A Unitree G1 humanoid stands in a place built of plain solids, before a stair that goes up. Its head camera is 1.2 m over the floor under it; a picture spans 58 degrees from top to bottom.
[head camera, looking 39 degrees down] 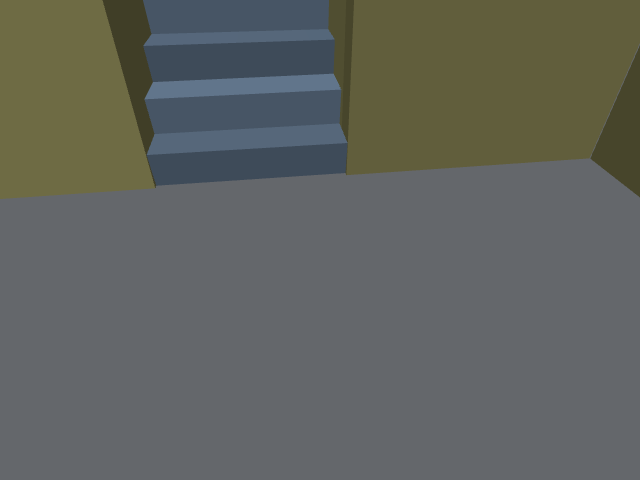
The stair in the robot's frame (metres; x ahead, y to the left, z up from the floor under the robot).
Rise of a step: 0.19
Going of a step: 0.23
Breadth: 1.00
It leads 8 degrees to the left of straight ahead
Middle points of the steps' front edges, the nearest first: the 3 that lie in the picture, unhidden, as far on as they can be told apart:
1.98 0.35 0.19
2.20 0.38 0.38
2.43 0.42 0.57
